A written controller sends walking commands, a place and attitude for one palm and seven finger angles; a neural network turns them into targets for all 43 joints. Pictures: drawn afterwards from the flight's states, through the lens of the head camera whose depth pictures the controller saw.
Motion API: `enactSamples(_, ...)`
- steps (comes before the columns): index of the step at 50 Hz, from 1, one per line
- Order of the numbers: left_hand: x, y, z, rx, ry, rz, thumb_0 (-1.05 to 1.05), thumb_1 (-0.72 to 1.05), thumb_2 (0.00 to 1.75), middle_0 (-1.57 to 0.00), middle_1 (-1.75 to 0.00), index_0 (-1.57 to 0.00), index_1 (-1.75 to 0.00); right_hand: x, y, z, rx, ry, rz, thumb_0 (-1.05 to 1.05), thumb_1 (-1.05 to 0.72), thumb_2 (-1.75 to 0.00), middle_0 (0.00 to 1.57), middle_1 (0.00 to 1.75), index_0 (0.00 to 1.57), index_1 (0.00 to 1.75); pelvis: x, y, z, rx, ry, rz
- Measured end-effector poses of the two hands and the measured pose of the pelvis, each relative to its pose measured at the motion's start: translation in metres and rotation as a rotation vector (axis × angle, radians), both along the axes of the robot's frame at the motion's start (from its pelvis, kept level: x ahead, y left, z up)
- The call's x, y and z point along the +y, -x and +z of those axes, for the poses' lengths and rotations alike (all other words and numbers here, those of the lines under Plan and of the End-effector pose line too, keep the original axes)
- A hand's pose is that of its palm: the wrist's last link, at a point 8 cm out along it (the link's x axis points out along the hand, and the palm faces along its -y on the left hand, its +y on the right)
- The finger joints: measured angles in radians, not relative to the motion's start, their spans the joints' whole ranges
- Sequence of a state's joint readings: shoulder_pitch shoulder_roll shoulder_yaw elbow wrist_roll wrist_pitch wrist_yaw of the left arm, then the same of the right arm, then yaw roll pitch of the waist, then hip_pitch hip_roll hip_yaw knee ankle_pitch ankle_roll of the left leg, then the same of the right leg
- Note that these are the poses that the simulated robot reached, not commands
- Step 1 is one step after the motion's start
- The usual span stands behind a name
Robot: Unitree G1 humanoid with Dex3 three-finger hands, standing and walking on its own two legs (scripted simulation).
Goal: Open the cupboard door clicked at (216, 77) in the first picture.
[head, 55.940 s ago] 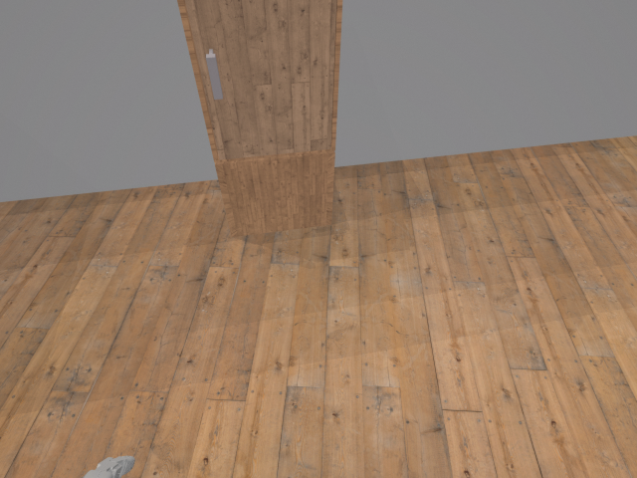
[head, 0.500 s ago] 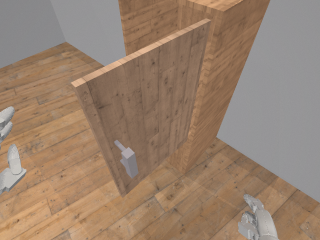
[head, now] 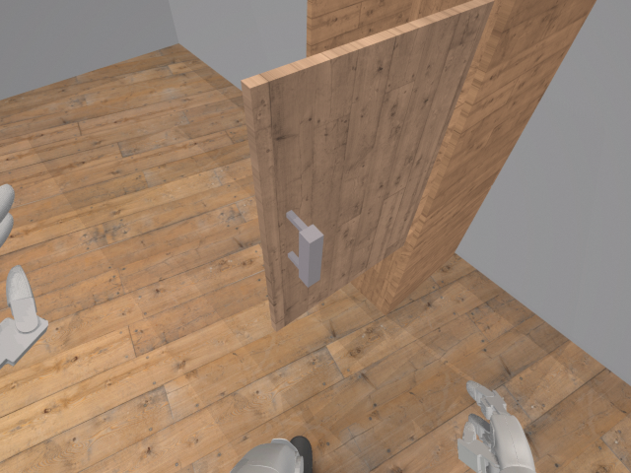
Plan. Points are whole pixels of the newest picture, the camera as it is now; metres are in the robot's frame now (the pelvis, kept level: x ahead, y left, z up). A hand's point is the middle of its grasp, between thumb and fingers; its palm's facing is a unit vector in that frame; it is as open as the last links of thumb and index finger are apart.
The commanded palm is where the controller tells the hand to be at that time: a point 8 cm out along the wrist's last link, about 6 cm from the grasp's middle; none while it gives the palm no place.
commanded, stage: step back with the hand held close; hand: left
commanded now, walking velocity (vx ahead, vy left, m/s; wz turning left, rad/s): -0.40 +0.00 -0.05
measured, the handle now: (301, 248) +0.43 +0.07 -0.02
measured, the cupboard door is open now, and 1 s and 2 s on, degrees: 86 86 86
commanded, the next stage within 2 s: stop stepping back and stand still in 0.30 s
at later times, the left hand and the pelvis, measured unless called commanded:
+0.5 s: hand out of the picture +0.09 +0.32 +0.18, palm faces +0.37 -0.81 -0.44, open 7.4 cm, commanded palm +0.06 +0.35 +0.19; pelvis -0.12 +0.07 -0.03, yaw -9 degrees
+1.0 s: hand out of the picture -0.07 +0.45 +0.21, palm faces +0.50 -0.78 -0.37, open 7.4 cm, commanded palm -0.13 +0.46 +0.19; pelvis -0.31 +0.18 -0.03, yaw -7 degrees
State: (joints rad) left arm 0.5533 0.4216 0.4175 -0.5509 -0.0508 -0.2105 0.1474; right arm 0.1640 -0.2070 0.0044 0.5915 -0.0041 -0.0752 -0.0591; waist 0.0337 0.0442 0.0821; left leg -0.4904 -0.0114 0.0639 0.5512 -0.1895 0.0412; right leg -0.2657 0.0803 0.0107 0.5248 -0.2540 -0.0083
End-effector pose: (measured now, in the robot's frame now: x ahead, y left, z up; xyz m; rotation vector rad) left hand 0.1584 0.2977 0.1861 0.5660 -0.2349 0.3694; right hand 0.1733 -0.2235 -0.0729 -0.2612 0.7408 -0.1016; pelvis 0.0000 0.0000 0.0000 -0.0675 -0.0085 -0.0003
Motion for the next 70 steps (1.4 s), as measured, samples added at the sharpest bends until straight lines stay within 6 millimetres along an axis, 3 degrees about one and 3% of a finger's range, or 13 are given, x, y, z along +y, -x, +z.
enactSamples(12, 0.042, 0.014, 0.005, -0.108, -0.017, -0.071, 0.01, 0.89, 0.90, -0.21, -0.30, -0.22, -0.30, 0.020, 0.050, 0.018, -0.025, 0.081, -0.048, 0.02, -0.90, -0.90, 0.20, 0.30, 0.20, 0.30, 0.032, 0.043, -0.001, -0.008, 0.058, -0.013)
enactSamples(19, 0.049, 0.063, 0.018, -0.125, 0.028, -0.111, 0.01, 0.89, 0.90, -0.21, -0.30, -0.22, -0.30, 0.048, 0.078, 0.028, -0.053, 0.046, -0.016, 0.02, -0.90, -0.90, 0.20, 0.30, 0.20, 0.30, 0.049, 0.078, 0.006, 0.076, 0.064, -0.033)
enactSamples(24, 0.055, 0.104, 0.010, -0.212, -0.069, -0.155, 0.01, 0.89, 0.90, -0.21, -0.30, -0.22, -0.30, 0.061, 0.097, 0.003, -0.134, 0.031, 0.007, 0.01, -0.90, -0.90, 0.20, 0.30, 0.20, 0.30, 0.065, 0.118, -0.028, 0.054, -0.016, -0.144)
enactSamples(28, 0.075, 0.104, 0.002, -0.263, 0.021, -0.159, 0.01, 0.89, 0.90, -0.21, -0.30, -0.22, -0.30, 0.076, 0.141, -0.009, -0.091, 0.035, -0.066, 0.01, -0.90, -0.90, 0.20, 0.30, 0.20, 0.30, 0.086, 0.126, -0.032, -0.044, 0.014, -0.112)
enactSamples(33, 0.096, 0.106, 0.005, -0.253, 0.116, -0.169, 0.01, 0.89, 0.90, -0.21, -0.30, -0.22, -0.30, 0.100, 0.212, 0.003, -0.070, 0.018, -0.111, 0.02, -0.90, -0.90, 0.20, 0.30, 0.20, 0.30, 0.105, 0.171, -0.017, -0.120, 0.025, -0.105)
enactSamples(36, 0.101, 0.144, 0.014, -0.196, 0.073, -0.194, 0.01, 0.89, 0.90, -0.21, -0.30, -0.21, -0.30, 0.110, 0.252, 0.011, -0.057, -0.002, -0.117, 0.02, -0.90, -0.90, 0.20, 0.30, 0.20, 0.30, 0.117, 0.200, -0.008, -0.107, 0.021, -0.048)
enactSamples(42, 0.113, 0.238, 0.024, -0.263, -0.157, -0.354, 0.01, 0.89, 0.90, -0.21, -0.30, -0.22, -0.30, 0.122, 0.313, -0.011, 0.013, 0.065, -0.156, 0.02, -0.90, -0.90, 0.20, 0.30, 0.20, 0.30, 0.147, 0.248, -0.032, -0.043, -0.049, -0.098)
enactSamples(46, 0.158, 0.262, 0.035, -0.419, -0.188, -0.231, 0.01, 0.88, 0.90, -0.22, -0.30, -0.22, -0.30, 0.146, 0.342, -0.029, -0.014, 0.085, -0.139, 0.02, -0.90, -0.90, 0.20, 0.30, 0.20, 0.30, 0.175, 0.282, -0.045, -0.027, -0.006, -0.094)
enactSamples(49, 0.189, 0.267, 0.036, -0.393, -0.122, -0.103, 0.00, 0.89, 0.90, -0.21, -0.30, -0.22, -0.30, 0.171, 0.368, -0.029, 0.004, 0.000, -0.149, 0.02, -0.90, -0.90, 0.20, 0.30, 0.20, 0.30, 0.182, 0.305, -0.033, -0.054, -0.021, -0.130)
enactSamples(54, 0.177, 0.283, 0.031, -0.264, 0.082, -0.105, 0.01, 0.90, 0.90, -0.20, -0.30, -0.21, -0.30, 0.200, 0.407, -0.005, 0.042, -0.086, -0.138, 0.02, -0.90, -0.90, 0.20, 0.30, 0.20, 0.30, 0.183, 0.331, 0.004, -0.029, -0.004, -0.127)
enactSamples(58, 0.141, 0.311, 0.031, -0.128, 0.094, -0.208, 0.01, 0.90, 0.90, -0.20, -0.30, -0.21, -0.30, 0.196, 0.422, 0.015, 0.024, -0.077, -0.145, 0.02, -0.90, -0.90, 0.20, 0.30, 0.20, 0.30, 0.177, 0.347, 0.021, 0.007, -0.005, -0.117)
enactSamples(62, 0.126, 0.342, 0.029, -0.096, -0.089, -0.252, 0.01, 0.89, 0.90, -0.21, -0.30, -0.21, -0.30, 0.171, 0.419, -0.005, -0.031, -0.055, -0.139, 0.02, -0.89, -0.90, 0.21, 0.30, 0.20, 0.30, 0.171, 0.372, -0.007, 0.055, -0.088, -0.128)
enactSamples(70, 0.176, 0.344, 0.022, -0.037, -0.059, -0.022, 0.01, 0.89, 0.90, -0.21, -0.30, -0.22, -0.30, 0.137, 0.433, -0.013, 0.046, 0.000, -0.230, 0.02, -0.90, -0.90, 0.20, 0.30, 0.20, 0.30, 0.179, 0.364, 0.003, 0.029, -0.099, -0.130)
